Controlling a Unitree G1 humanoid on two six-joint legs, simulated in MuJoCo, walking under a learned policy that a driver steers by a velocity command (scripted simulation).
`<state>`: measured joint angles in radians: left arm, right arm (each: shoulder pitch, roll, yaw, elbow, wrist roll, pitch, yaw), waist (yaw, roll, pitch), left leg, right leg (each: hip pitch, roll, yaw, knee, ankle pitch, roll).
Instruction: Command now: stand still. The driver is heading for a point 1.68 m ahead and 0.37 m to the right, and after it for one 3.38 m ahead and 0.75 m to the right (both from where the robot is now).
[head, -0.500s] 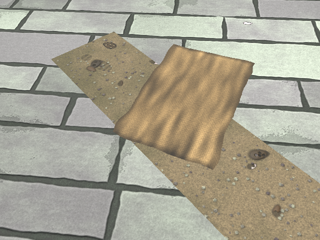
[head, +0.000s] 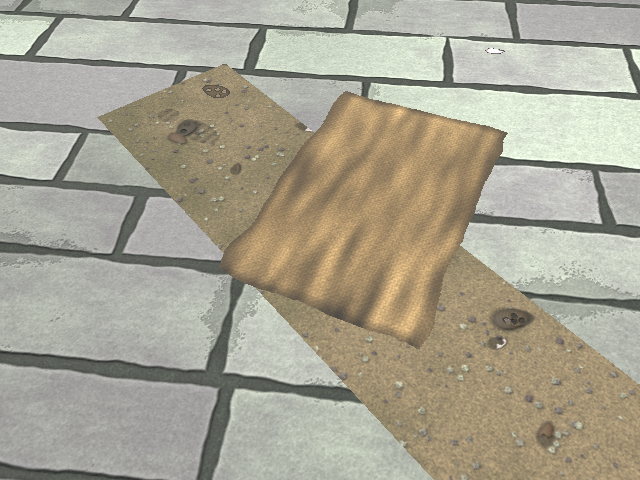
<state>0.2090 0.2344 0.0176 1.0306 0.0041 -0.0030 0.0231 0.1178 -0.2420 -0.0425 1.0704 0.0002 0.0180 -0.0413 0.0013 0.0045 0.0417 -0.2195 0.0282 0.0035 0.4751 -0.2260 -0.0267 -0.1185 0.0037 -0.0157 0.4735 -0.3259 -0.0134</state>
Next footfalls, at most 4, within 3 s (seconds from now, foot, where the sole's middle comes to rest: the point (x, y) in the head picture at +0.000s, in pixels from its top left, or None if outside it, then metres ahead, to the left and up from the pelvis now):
1.24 right None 0.48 -0.07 -0.77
1.74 left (272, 367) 0.77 0.15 -0.77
2.28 right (407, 301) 0.96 -0.18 -0.77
2.82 left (398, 198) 1.33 -0.19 -0.77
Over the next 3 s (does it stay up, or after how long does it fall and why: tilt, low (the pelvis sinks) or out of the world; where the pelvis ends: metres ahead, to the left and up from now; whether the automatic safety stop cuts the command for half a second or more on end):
stays up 1.23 -0.20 0.00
